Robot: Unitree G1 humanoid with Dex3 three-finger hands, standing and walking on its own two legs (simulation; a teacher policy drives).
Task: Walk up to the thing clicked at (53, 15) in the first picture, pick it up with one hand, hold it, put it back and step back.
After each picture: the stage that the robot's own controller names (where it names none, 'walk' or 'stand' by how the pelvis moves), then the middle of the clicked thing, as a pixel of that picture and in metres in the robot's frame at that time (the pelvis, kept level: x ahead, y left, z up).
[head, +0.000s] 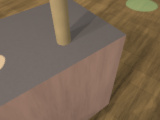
stand; (60, 18) +0.63 +0.12 +0.11
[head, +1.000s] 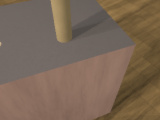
walk; (61, 13) +0.60 +0.11 +0.14
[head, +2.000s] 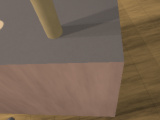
walk; (44, 8) +0.56 +0.21 +0.13
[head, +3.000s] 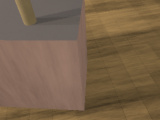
walk; (22, 0) +0.78 +0.34 +0.14
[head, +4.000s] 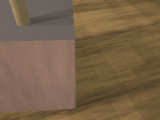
walk; (16, 0) +0.79 +0.30 +0.12
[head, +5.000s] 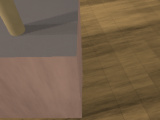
stand; (5, 6) +0.63 +0.33 +0.14
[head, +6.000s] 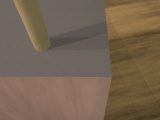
walk; (33, 20) +0.54 +0.18 +0.14
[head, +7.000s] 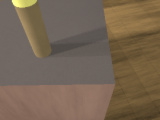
stand; (34, 27) +0.50 +0.19 +0.12
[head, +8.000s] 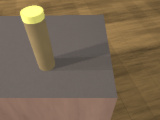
stand; (40, 42) +0.48 +0.18 +0.11
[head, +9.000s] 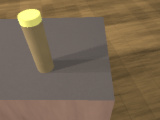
stand; (38, 45) +0.47 +0.20 +0.11
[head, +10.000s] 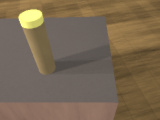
stand; (40, 46) +0.47 +0.18 +0.11
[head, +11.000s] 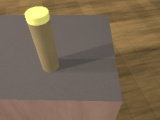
stand; (44, 43) +0.47 +0.16 +0.11
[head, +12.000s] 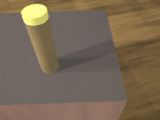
stand; (43, 43) +0.45 +0.16 +0.11
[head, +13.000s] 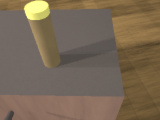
rise first; (45, 38) +0.48 +0.17 +0.11
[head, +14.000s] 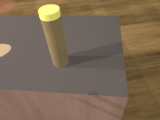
go down; (55, 39) +0.49 +0.16 +0.11
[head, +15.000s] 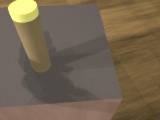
go down; (34, 41) +0.46 +0.15 +0.12
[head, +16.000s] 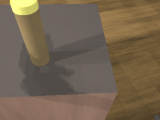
approach; (33, 35) +0.49 +0.15 +0.12
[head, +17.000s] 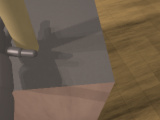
close; (17, 21) +0.49 +0.17 +0.15
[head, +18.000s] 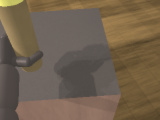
lift; (21, 34) +0.41 +0.17 +0.21
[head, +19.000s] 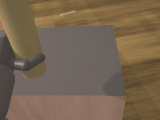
lift; (22, 33) +0.32 +0.17 +0.30
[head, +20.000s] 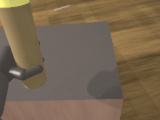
hold; (25, 44) +0.33 +0.18 +0.25
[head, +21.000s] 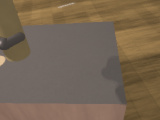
hold; (1, 13) +0.36 +0.22 +0.32
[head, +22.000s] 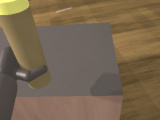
crouch; (27, 47) +0.32 +0.16 +0.26
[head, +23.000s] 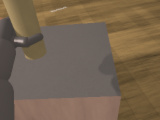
crouch; (23, 16) +0.41 +0.17 +0.30
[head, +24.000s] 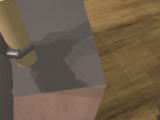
lower; (13, 30) +0.49 +0.17 +0.13
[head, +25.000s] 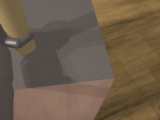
lower; (12, 16) +0.50 +0.17 +0.16
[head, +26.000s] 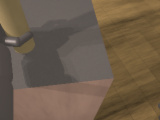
lower; (11, 15) +0.50 +0.17 +0.16
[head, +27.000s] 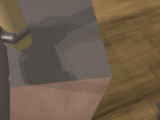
lower; (7, 11) +0.51 +0.17 +0.16
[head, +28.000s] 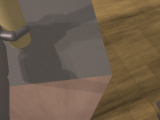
rest; (6, 9) +0.52 +0.17 +0.17
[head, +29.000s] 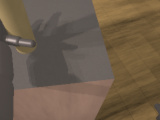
withdraw; (14, 17) +0.50 +0.16 +0.16
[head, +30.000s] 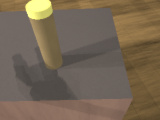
sink last; (47, 39) +0.47 +0.14 +0.13
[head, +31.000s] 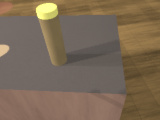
stand; (53, 38) +0.51 +0.17 +0.12
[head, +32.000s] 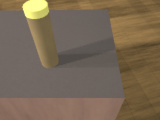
stand; (44, 38) +0.47 +0.17 +0.12
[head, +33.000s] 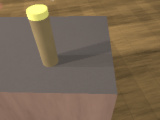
stand; (44, 39) +0.51 +0.18 +0.11
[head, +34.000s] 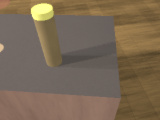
stand; (49, 39) +0.50 +0.17 +0.11
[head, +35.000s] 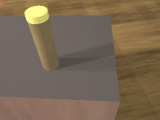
stand; (44, 42) +0.48 +0.18 +0.11
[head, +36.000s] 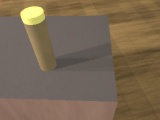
stand; (41, 42) +0.48 +0.19 +0.11
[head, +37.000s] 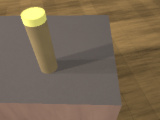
stand; (42, 44) +0.46 +0.18 +0.11
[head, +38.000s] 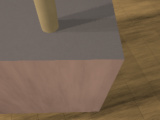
walk; out of the picture +0.58 +0.16 +0.13
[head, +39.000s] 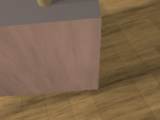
walk; out of the picture +0.81 +0.25 +0.13
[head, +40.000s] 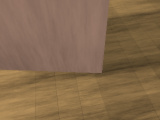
stand; out of the picture +1.14 +0.13 +0.13
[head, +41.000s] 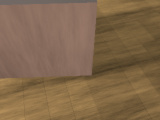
stand; out of the picture +1.08 +0.18 +0.12
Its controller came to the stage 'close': yes
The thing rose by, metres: 0.21
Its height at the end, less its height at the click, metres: +0.00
